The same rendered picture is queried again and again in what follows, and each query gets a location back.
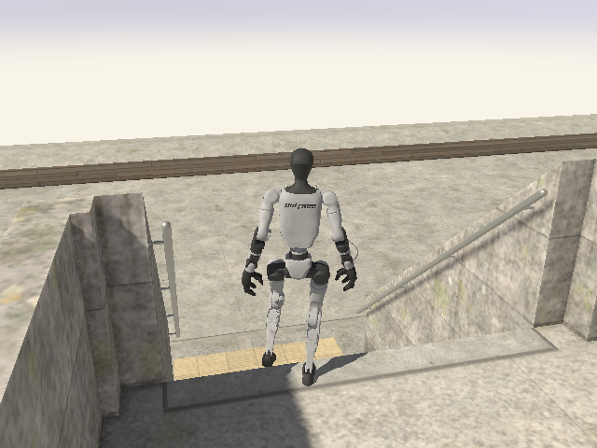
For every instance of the robot right shin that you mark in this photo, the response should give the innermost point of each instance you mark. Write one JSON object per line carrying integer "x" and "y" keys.
{"x": 312, "y": 339}

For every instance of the robot left forearm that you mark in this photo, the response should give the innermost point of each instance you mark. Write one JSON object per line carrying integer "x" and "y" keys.
{"x": 254, "y": 253}

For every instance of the robot torso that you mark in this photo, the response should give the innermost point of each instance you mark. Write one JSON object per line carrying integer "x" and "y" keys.
{"x": 299, "y": 226}

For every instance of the robot right forearm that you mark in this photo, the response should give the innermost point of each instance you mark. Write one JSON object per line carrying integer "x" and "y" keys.
{"x": 344, "y": 252}

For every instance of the right robot upper arm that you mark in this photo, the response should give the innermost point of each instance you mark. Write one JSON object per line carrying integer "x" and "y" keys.
{"x": 329, "y": 199}

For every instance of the robot left hand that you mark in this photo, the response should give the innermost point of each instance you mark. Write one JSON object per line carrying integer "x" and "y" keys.
{"x": 246, "y": 281}

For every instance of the left robot upper arm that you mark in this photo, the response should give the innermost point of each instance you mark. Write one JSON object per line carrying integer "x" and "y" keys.
{"x": 270, "y": 197}

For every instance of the robot right hand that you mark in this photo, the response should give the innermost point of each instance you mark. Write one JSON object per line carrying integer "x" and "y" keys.
{"x": 351, "y": 275}

